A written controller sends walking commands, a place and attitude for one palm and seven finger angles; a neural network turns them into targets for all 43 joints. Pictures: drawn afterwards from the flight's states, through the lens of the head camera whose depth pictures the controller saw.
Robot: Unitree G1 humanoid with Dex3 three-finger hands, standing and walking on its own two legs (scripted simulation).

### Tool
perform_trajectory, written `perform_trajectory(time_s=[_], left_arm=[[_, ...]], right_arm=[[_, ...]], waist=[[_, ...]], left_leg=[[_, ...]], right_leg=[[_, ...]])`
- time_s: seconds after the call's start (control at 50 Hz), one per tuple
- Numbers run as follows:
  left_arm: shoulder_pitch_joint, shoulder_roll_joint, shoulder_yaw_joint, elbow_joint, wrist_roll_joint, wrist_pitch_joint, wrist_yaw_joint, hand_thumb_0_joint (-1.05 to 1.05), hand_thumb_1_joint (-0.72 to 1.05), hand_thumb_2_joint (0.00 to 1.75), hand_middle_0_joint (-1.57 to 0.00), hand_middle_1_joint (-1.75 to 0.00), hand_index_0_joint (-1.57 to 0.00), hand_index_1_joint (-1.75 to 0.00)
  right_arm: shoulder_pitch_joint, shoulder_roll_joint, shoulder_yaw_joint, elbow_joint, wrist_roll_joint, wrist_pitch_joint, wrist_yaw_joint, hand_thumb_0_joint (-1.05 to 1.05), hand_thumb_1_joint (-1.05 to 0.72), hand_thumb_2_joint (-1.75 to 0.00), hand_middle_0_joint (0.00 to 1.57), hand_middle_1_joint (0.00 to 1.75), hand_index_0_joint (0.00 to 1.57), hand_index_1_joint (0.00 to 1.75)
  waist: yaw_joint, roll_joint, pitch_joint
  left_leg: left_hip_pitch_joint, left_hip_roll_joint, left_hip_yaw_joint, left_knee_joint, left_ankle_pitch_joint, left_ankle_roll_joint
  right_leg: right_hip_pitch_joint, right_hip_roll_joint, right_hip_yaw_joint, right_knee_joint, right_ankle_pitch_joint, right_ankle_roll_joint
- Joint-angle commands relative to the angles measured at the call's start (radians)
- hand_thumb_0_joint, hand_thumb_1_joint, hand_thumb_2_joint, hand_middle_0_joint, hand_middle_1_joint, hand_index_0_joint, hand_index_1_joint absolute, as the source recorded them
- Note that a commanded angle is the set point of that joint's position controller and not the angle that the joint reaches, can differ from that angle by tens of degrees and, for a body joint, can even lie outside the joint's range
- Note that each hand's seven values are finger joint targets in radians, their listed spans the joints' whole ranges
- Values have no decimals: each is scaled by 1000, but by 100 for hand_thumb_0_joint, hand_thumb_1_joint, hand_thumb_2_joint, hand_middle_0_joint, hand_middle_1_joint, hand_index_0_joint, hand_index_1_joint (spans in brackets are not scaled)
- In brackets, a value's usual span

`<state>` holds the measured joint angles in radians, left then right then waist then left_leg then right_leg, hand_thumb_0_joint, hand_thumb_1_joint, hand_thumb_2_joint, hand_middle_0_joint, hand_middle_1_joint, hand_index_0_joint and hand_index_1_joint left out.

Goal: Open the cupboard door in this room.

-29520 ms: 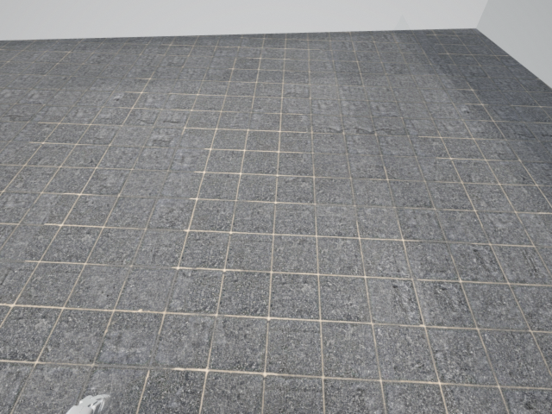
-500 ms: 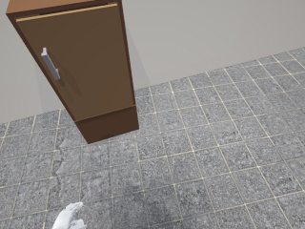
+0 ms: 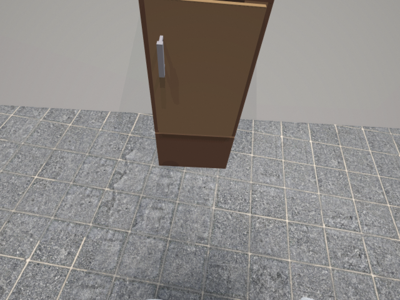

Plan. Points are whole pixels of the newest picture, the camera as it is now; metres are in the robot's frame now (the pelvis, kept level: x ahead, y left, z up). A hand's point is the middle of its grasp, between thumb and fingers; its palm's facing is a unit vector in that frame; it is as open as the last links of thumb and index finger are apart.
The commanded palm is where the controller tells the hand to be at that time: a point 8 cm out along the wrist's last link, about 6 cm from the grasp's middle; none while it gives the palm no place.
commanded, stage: take the last steps up to it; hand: left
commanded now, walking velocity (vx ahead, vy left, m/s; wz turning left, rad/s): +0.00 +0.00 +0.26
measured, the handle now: (161, 56) +0.81 +0.21 +0.00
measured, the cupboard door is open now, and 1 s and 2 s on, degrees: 0 0 0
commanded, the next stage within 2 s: come to a stop and stand still in 1.06 s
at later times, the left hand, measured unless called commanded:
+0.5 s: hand out of the picture +0.09 +0.17 -0.15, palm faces +0.02 -0.98 -0.18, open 7.3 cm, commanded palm none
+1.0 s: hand out of the picture +0.07 +0.10 -0.15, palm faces +0.22 -0.96 -0.15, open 7.3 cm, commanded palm none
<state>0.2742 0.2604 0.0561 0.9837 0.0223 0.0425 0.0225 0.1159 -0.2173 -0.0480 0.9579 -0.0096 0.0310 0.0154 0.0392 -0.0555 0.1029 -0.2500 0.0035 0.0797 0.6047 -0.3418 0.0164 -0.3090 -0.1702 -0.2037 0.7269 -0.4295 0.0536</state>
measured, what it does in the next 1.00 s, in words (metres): walks ahead: right foot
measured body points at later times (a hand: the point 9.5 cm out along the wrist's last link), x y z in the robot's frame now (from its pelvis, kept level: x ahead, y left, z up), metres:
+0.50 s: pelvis +0.03 -0.01 +0.02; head +0.04 -0.01 +0.47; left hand +0.09 +0.23 -0.13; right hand -0.01 -0.24 -0.14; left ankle -0.01 +0.10 -0.73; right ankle +0.06 -0.13 -0.70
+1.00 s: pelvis +0.19 -0.02 +0.01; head +0.22 -0.02 +0.46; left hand +0.06 +0.16 -0.14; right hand +0.31 -0.24 -0.14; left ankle +0.27 +0.11 -0.70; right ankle +0.08 -0.13 -0.73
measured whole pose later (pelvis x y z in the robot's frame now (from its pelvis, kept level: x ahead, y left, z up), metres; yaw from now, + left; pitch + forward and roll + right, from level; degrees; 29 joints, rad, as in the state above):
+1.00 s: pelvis +0.19 -0.02 +0.01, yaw +7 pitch +0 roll +0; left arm 0.45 0.10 0.02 1.16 0.03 -0.06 0.02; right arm 0.12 -0.18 -0.05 1.04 -0.02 -0.01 0.02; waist 0.06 0.02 0.06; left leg -0.50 0.08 0.09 0.70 -0.21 0.00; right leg 0.03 -0.02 -0.16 0.33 -0.36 -0.01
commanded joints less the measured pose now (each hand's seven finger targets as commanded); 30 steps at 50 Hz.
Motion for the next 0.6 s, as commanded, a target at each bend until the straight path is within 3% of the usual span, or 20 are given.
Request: perform_trajectory(time_s=[0.0, 0.04, 0.1, 0.2, 0.28, 0.36, 0.42, 0.46, 0.48, 0.5, 0.52, 0.54, 0.56, 0.58], left_arm=[[-94, 68, 11, -77, -11, -8, 3, 0, 90, 90, -20, -30, -20, -30], [-57, 65, 14, -38, -11, -11, -6, 0, 90, 90, -20, -30, -20, -30], [-26, 54, 5, -4, -8, -13, -8, 0, 90, 90, -20, -30, -20, -30], [-63, 36, -9, -1, 5, -28, -20, 0, 90, 90, -20, -30, -20, -30], [-115, 18, -14, -14, 5, -42, -32, 0, 90, 90, -20, -30, -20, -30], [-164, 6, -14, -25, 0, -48, -42, 0, 90, 90, -20, -30, -20, -30], [-159, -17, -12, -24, -1, -52, -47, 0, 90, 90, -20, -30, -20, -30], [-107, -14, -5, -9, -3, -58, -48, 0, 90, 90, -20, -30, -20, -30], [-46, -19, -2, 15, -2, -63, -47, 0, 90, 90, -20, -30, -20, -30], [24, -5, 2, 45, 1, -70, -42, 0, 90, 90, -20, -30, -20, -30], [107, 44, 11, 73, 5, -80, -33, 0, 90, 90, -20, -30, -20, -30], [189, 120, 28, 91, 6, -84, -24, 0, 90, 90, -20, -30, -20, -30], [236, 145, 35, 92, -10, -85, -14, 0, 90, 90, -20, -30, -20, -30], [182, 118, 32, 84, -11, -85, -11, 0, 90, 90, -20, -30, -20, -30]], right_arm=[[105, -211, -45, -21, -10, -19, -37, 0, -90, -90, 20, 30, 20, 30], [50, -171, -29, -29, -7, -27, -40, 0, -90, -90, 20, 30, 20, 30], [67, -148, -23, -16, -2, -40, -42, 0, -90, -90, 20, 30, 20, 30], [178, -118, -24, 29, -7, -60, -42, 0, -90, -90, 20, 30, 20, 30], [242, -113, -32, 60, -12, -71, -44, 0, -90, -90, 20, 30, 20, 30], [261, -117, -34, 83, -16, -73, -44, 0, -90, -90, 20, 30, 20, 30], [251, -123, -34, 95, -21, -70, -42, 0, -90, -90, 20, 30, 20, 30], [240, -119, -33, 106, -20, -70, -40, 0, -90, -90, 20, 30, 20, 30], [230, -111, -30, 110, -19, -68, -41, 0, -90, -90, 20, 30, 20, 30], [234, -89, -26, 117, -17, -69, -40, 0, -90, -90, 20, 30, 20, 30], [243, -48, -17, 112, -9, -73, -37, 0, -90, -90, 20, 30, 20, 30], [229, 5, -3, 80, -5, -77, -32, 0, -90, -90, 20, 30, 20, 30], [178, -55, -13, 52, -9, -63, -25, 0, -90, -90, 20, 30, 20, 30], [132, -54, -24, 50, -12, -58, -19, 0, -90, -90, 20, 30, 20, 30]], waist=[[-78, 290, -105], [-42, 216, -100], [-35, 165, -129], [-71, 162, -69], [-89, 150, -43], [-95, 180, 2], [-81, 188, 14], [-50, 165, -1], [-20, 144, -25], [6, 83, -43], [39, -27, -68], [68, -238, -65], [93, -248, -57], [71, -186, 23]], left_leg=[[163, 329, -336, -268, 692, 170], [174, 259, -245, -264, 697, 144], [201, 234, -219, -292, 627, 136], [224, 248, -316, -394, 220, 159], [248, 277, -359, -423, 109, 180], [172, 275, -360, -443, 11, 173], [82, 258, -342, -438, -49, 158], [20, 242, -317, -396, -54, 139], [-18, 214, -283, -338, -63, 116], [-76, 162, -240, -241, -73, 83], [-219, 92, -154, -72, -119, 45], [-396, -15, -22, 174, -205, 6], [-412, 17, -69, 355, -246, 12], [-438, 51, -98, 462, -174, 15]], right_leg=[[-207, 40, 181, 330, -134, 15], [-201, 54, 180, 370, -27, 20], [-186, 61, 185, 367, 36, 31], [-253, 66, 184, 308, 56, 23], [-282, 56, 183, 198, 48, 12], [-221, 59, 165, 80, 45, -2], [-112, 81, 139, -29, 51, -16], [14, 101, 119, -131, 92, -22], [118, 118, 98, -218, 152, -24], [238, 115, 108, -295, 182, -31], [395, 3, 243, -364, 56, -69], [469, -204, 545, -504, -104, -162], [366, -278, 686, -615, -279, -211], [247, -270, 701, -653, -370, -230]])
